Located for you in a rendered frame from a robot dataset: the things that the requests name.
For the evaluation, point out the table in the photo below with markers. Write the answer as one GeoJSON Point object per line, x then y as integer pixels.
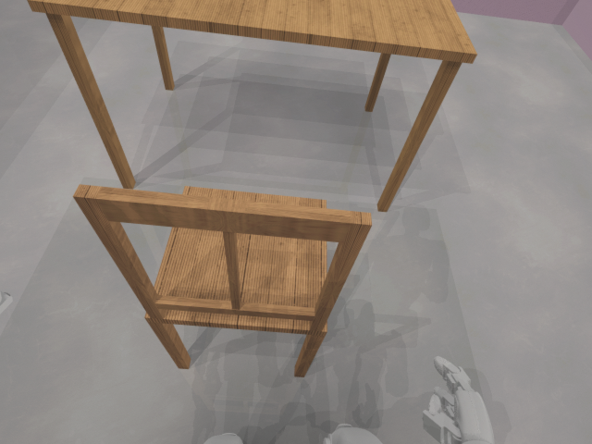
{"type": "Point", "coordinates": [420, 28]}

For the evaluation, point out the right robot hand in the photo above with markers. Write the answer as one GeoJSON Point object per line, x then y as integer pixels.
{"type": "Point", "coordinates": [466, 415]}

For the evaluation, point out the chair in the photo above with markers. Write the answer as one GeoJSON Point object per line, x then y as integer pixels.
{"type": "Point", "coordinates": [234, 259]}

